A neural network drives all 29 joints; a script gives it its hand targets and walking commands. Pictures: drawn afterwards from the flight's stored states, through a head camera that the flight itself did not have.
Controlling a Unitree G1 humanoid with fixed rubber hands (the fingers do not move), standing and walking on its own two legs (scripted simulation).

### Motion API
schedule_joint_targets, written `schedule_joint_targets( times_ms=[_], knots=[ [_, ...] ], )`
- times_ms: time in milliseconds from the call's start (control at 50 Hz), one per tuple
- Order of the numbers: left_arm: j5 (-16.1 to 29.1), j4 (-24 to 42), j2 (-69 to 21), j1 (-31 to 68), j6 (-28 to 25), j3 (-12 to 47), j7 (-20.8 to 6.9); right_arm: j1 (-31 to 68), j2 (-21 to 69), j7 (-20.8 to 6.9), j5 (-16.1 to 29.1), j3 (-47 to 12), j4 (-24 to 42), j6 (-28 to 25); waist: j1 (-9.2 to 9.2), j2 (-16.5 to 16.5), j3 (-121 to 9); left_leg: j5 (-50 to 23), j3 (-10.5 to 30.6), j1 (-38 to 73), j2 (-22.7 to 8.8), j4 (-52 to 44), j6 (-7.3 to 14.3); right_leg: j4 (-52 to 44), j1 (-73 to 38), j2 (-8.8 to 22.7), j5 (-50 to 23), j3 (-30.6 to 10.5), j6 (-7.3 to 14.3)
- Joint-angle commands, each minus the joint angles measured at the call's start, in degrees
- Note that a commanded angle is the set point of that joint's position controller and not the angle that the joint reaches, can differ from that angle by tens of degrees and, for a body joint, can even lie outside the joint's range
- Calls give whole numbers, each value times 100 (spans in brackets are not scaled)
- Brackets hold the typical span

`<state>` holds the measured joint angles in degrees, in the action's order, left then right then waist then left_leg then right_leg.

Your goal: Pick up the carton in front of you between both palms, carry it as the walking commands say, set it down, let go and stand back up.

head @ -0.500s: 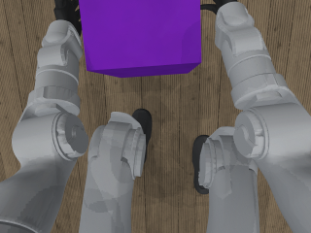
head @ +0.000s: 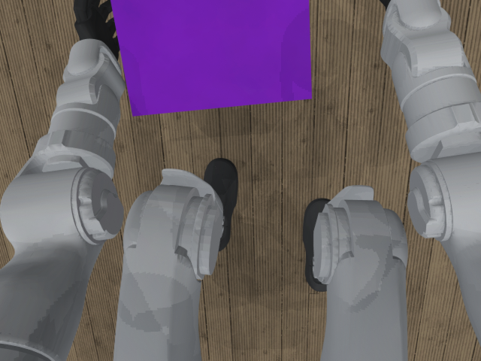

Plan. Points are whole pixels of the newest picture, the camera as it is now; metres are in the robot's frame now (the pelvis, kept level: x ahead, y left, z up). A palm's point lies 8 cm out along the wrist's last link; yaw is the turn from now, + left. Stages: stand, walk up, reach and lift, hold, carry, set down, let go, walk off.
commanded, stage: set down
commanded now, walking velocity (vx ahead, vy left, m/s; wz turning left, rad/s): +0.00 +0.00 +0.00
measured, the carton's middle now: (226, 35) +0.50 +0.11 -0.25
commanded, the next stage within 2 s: let go in 1.14 s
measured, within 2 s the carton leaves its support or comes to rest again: neither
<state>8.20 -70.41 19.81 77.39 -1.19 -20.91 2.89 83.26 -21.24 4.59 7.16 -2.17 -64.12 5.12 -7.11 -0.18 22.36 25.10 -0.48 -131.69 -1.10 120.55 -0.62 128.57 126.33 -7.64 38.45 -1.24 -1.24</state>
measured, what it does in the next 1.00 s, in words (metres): rises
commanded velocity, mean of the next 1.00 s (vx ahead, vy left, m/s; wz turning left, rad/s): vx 0.00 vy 0.00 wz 0.00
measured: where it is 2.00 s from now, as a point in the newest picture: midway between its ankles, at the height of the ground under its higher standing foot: (268, 240)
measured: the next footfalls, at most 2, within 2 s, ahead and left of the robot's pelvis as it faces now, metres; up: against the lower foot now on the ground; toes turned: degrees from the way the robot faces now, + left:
none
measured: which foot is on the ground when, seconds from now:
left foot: down 0.00-1.00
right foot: down 0.00-1.00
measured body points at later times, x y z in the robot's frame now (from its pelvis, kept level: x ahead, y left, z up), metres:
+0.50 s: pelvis +0.01 +0.00 +0.07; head +0.34 +0.03 +0.37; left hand +0.49 +0.29 -0.06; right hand +0.59 -0.08 -0.05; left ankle +0.15 +0.12 -0.34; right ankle +0.09 -0.11 -0.34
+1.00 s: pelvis +0.03 +0.01 +0.20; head +0.34 +0.03 +0.53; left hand +0.49 +0.30 +0.10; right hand +0.59 -0.09 +0.10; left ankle +0.15 +0.12 -0.34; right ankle +0.09 -0.11 -0.34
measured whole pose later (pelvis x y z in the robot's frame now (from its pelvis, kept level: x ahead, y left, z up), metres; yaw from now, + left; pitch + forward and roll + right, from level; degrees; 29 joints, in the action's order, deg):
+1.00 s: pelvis +0.03 +0.01 +0.20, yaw +0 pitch +47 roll -1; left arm 3.8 -42.1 12.7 55.1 9.6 -21.1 1.3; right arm 65.5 -16.4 2.0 -0.2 9.3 -50.1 11.9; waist -7.8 2.7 -5.4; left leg 19.8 1.4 -107.5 1.1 80.5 -0.3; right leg 85.7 102.0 -4.5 30.5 -1.6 -0.6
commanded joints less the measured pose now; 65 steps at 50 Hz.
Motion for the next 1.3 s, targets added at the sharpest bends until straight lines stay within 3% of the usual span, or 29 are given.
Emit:
schedule_joint_targets(
  times_ms=[0, 100, 200, 300, 380, 500, 620, 740, 960, 1140, 1280],
  knots=[
    [138, 637, 882, 1112, -210, 56, 37, 1828, 21, -58, 385, -344, 833, -145, -788, 945, -6173, -2170, 48, 3530, -61, -346, -29, -1329, -1662, 521, -1657, -178, -76],
    [140, 1128, 1051, 830, -120, -20, 97, 1461, -332, 57, 191, -54, 1006, -78, -667, 784, -7237, -2443, -20, 4517, -8, -499, -25, -1401, -1871, 414, -1603, 62, -105],
    [315, 2221, 889, 512, 213, 206, 178, 1402, -409, 234, -43, 206, 1804, 149, -485, 775, -8865, -2436, -177, 5721, 157, -833, -63, -1708, -2585, 252, -1415, 372, -51],
    [124, 2476, 518, 367, 619, 263, 227, 1110, -392, 236, -196, 608, 1638, 452, -357, 481, -8011, -1466, -290, 5239, 240, -1397, -145, -2229, -2283, 204, -666, 417, 67],
    [-89, 2476, 301, 249, 669, 204, 204, 825, -327, 130, -282, 811, 1264, 426, -309, 244, -7549, -1386, -282, 5015, 238, -1722, -184, -2564, -1966, 197, -611, 373, 98],
    [-284, 2614, 180, -83, 692, 69, 146, 554, -208, 15, -441, 933, 1154, 374, -354, 272, -7800, -1637, -287, 5275, 293, -2205, -203, -3058, -2108, 144, -799, 383, 76],
    [-333, 3058, 246, -491, 822, -66, 63, 422, -155, -37, -569, 947, 1769, 471, -444, 580, -8561, -2115, -338, 5812, 374, -2724, -179, -3588, -2915, 81, -1231, 429, 7],
    [-272, 3478, 223, -812, 993, -53, -46, 199, -125, -94, -648, 1002, 2263, 624, -386, 767, -8927, -2496, -369, 6256, 434, -3305, -187, -4170, -3760, 54, -1693, 434, -38],
    [-480, 3439, -17, -1245, 949, -93, -169, -434, -17, -273, -756, 1225, 1966, 551, -321, 506, -8412, -2766, -301, 7075, 401, -4531, -222, -5444, -4322, 109, -2006, 297, -61],
    [-737, 3251, -235, -1530, 774, -204, -274, -727, 120, -391, -922, 1386, 1725, 362, -298, 539, -7913, -2816, -210, 7608, 328, -5547, -205, -6505, -5024, 205, -2194, 172, -83],
    [-1122, 3613, -216, -2840, 677, -49, -590, -2249, 659, -115, -1356, 1606, 2307, 312, -162, 445, -8409, -3398, -182, 8952, 361, -6150, -89, -7277, -6179, 194, -2918, 143, -166]
  ],
)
